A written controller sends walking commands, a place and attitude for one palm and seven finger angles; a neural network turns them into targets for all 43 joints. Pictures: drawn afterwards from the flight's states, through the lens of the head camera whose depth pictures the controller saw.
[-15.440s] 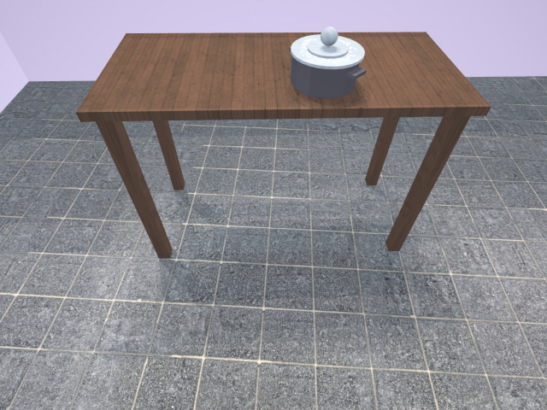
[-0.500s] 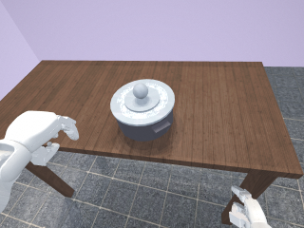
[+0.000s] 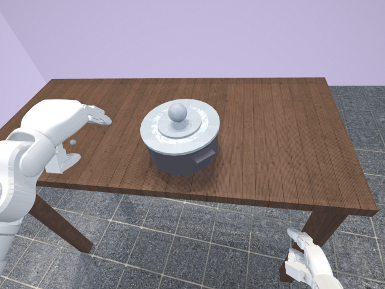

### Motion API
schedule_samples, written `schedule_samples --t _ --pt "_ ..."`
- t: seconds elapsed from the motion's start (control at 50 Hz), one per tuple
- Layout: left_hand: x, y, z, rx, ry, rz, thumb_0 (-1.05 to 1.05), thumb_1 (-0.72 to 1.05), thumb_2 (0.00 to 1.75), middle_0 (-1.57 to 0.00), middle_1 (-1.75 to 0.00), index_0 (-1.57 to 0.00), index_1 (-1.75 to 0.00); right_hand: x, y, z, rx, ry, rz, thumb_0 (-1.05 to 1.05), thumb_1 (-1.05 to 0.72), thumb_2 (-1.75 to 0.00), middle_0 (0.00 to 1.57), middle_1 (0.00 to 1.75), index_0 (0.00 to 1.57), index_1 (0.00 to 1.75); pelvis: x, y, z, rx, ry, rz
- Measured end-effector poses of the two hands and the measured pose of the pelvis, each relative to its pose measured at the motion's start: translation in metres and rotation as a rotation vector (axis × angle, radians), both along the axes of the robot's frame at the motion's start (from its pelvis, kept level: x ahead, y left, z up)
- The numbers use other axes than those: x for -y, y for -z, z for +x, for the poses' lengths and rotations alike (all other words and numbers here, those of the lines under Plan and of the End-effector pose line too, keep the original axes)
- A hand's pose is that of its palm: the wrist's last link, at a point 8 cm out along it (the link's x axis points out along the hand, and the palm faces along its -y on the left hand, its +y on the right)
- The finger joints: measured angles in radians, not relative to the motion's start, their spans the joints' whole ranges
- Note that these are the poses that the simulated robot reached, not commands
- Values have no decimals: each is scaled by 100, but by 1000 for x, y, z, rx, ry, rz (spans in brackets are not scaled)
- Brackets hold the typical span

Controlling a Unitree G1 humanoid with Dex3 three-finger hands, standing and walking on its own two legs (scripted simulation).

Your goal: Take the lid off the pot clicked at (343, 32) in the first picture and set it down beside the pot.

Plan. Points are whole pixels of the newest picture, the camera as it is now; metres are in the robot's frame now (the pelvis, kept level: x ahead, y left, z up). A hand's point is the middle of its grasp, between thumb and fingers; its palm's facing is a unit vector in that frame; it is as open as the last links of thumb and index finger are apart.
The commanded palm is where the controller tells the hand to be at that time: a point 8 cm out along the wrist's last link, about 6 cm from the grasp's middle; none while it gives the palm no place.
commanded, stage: move the open hand above the knob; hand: left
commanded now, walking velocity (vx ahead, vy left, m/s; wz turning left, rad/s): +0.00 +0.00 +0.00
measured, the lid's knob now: (177, 112) +0.49 +0.09 +0.12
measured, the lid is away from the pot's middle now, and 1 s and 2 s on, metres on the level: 0.00 0.00 0.00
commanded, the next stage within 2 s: none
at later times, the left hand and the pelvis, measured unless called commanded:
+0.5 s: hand (106, 122) +0.35 +0.20 +0.20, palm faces -0.09 +0.01 -1.00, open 10.3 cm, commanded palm +0.33 +0.19 +0.27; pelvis +0.01 +0.00 +0.00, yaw +0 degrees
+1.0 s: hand (136, 105) +0.41 +0.15 +0.20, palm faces -0.11 -0.02 -0.99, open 10.3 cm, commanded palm +0.38 +0.15 +0.27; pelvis +0.02 -0.01 +0.00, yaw +0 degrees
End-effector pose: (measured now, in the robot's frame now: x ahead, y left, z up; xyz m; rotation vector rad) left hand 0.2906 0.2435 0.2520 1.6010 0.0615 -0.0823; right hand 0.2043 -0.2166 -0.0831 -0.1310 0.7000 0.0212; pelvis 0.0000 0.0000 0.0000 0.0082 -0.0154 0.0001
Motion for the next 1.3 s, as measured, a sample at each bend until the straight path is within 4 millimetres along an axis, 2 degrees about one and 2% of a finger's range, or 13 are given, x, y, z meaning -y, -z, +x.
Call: schedule_samples --t 0.1,0.28,0.74,0.98,1.3 --pt "5 -7 8 13 -1 -2 0 -35 153 -85 -8 -85 -9 0 2 1 -7 -2 10 1 -91 -90 20 30 20 30 0 0 2 -6 0 1" --pt "25 -5 22 -1 34 -14 0 -36 154 -85 -8 -85 -8 1 5 3 -24 -4 20 1 -91 -90 20 30 20 30 1 0 5 -10 -2 3" --pt "71 -4 75 -10 68 -41 0 -36 154 -85 -8 -85 -8 13 11 4 -71 30 36 1 -91 -90 20 30 20 30 7 1 15 -24 5 10" --pt "85 -4 100 -22 55 -53 0 -36 154 -85 -8 -85 -8 18 14 1 -97 52 39 1 -91 -90 20 30 20 30 9 1 21 -33 7 12" --pt "115 -7 126 -15 93 -63 0 -36 154 -85 -8 -85 -8 18 16 -1 -112 79 43 1 -91 -90 20 30 20 30 7 1 27 -39 12 13"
